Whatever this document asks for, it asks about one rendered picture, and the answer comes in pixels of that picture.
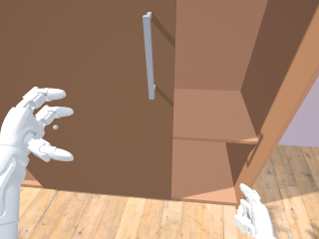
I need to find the left robot hand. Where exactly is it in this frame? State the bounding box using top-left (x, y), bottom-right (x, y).
top-left (0, 87), bottom-right (74, 162)

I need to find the handle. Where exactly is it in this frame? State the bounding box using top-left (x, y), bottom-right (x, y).
top-left (143, 12), bottom-right (156, 100)

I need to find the wardrobe door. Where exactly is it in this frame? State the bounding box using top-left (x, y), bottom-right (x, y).
top-left (24, 168), bottom-right (37, 181)
top-left (0, 0), bottom-right (176, 200)

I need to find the right robot hand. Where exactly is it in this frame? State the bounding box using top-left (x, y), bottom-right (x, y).
top-left (234, 183), bottom-right (274, 238)

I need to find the robot left forearm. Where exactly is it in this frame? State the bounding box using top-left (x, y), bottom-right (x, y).
top-left (0, 145), bottom-right (30, 239)

